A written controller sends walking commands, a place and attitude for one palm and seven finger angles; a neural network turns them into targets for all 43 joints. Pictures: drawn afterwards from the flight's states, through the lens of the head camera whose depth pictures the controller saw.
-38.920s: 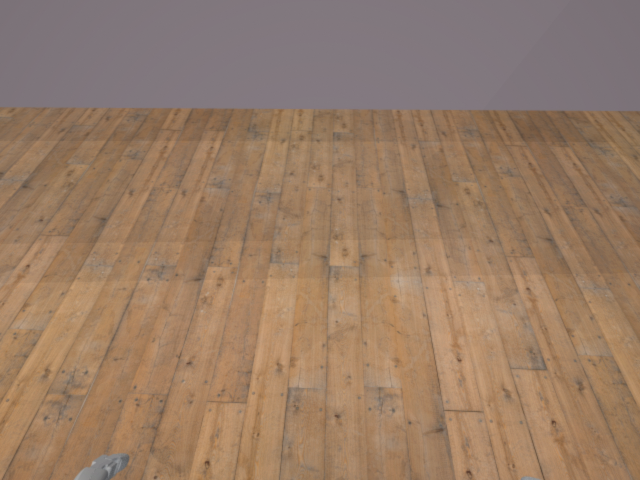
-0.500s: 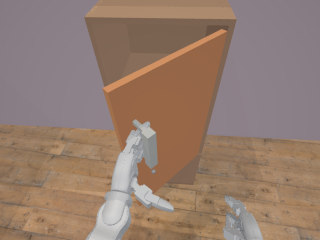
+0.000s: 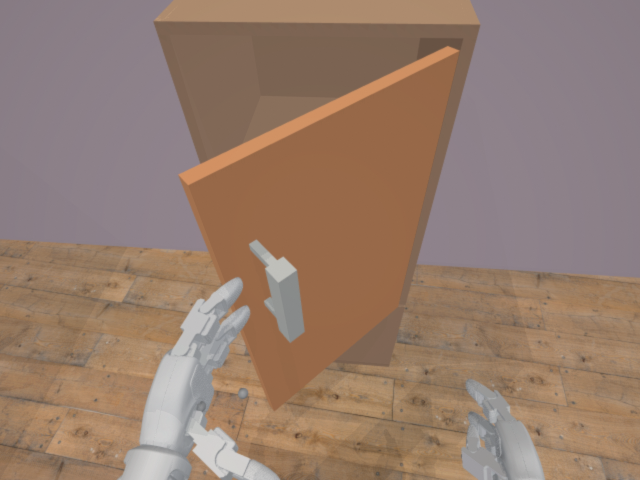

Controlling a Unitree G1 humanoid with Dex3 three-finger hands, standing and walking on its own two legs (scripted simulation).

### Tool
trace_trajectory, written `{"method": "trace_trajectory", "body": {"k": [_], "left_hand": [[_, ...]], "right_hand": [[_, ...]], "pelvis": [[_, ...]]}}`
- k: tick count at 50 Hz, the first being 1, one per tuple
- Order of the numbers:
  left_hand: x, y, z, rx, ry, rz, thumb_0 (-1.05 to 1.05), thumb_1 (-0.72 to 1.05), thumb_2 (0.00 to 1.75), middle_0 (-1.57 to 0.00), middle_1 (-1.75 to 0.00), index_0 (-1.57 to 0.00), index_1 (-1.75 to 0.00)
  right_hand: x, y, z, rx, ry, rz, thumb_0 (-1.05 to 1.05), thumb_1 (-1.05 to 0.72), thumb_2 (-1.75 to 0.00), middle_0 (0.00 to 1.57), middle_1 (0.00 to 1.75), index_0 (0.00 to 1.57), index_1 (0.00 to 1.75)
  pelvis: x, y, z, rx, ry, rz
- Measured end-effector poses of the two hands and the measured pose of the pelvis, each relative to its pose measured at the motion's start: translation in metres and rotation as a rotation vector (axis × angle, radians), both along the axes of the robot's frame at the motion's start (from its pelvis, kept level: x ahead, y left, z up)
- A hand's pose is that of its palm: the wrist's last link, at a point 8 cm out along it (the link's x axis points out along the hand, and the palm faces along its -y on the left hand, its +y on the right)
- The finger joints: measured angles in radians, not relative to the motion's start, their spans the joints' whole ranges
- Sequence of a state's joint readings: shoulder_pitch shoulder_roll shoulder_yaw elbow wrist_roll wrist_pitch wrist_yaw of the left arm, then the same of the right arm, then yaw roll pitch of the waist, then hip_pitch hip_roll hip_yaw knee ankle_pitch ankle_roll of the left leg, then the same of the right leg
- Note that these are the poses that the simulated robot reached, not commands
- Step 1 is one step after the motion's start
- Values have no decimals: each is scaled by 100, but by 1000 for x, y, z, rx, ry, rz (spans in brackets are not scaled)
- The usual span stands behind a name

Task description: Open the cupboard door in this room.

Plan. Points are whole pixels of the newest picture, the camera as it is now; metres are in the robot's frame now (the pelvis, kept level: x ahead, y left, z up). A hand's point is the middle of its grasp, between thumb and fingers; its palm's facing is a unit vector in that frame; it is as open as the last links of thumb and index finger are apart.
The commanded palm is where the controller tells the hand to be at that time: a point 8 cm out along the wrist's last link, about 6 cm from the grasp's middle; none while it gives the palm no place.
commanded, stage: slide the hand sideways off the handle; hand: left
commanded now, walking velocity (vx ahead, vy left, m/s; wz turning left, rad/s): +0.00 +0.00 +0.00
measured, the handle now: (276, 291) +0.31 +0.08 +0.10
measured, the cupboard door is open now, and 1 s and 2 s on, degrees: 46 46 46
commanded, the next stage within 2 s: draw the hand back to the body in 0.20 s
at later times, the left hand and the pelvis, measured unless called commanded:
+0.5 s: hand (181, 404) +0.18 +0.15 +0.11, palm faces -0.04 -1.00 -0.06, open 16.3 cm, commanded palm +0.14 +0.20 +0.12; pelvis +0.00 +0.02 -0.01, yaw +0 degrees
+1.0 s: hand (76, 380) +0.18 +0.23 +0.15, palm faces +0.23 -0.93 -0.30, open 15.0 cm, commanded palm +0.14 +0.27 +0.17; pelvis +0.01 +0.04 +0.02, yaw +0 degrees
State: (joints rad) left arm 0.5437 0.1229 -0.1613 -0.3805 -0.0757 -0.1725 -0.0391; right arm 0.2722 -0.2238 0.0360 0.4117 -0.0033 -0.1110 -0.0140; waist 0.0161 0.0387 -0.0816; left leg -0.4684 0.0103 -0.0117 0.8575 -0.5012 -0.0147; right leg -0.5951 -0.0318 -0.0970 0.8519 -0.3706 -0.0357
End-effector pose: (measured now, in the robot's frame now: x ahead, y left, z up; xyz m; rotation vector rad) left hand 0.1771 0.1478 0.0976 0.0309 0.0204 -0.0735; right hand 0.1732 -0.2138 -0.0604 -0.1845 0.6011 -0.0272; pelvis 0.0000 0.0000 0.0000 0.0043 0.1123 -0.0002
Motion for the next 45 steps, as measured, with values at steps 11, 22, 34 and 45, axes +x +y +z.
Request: {"method": "trace_trajectory", "body": {"k": [11,22,34,45], "left_hand": [[-19,31,-3,-1,24,58,-1,-50,30,-16,-31,-16,-31],[-19,41,4,18,-24,7,-1,-50,30,-15,-30,-15,-30],[-19,71,29,30,-48,31,-1,-50,30,-15,-30,-15,-30],[-27,114,51,214,-46,194,-1,-40,34,-16,-30,-16,-30]], "right_hand": [[-4,2,-4,-8,-12,-12,2,-91,-90,20,30,20,30],[-1,17,0,-5,-61,-16,2,-91,-90,20,30,20,30],[2,35,13,7,-95,-3,2,-90,-90,20,30,21,30],[8,38,28,-31,-107,-2,2,-90,-90,20,30,21,30]], "pelvis": [[0,6,-5,-10,11,5],[-4,18,-10,-18,12,3],[1,29,0,-31,-28,6],[5,32,12,-36,-73,6]]}}
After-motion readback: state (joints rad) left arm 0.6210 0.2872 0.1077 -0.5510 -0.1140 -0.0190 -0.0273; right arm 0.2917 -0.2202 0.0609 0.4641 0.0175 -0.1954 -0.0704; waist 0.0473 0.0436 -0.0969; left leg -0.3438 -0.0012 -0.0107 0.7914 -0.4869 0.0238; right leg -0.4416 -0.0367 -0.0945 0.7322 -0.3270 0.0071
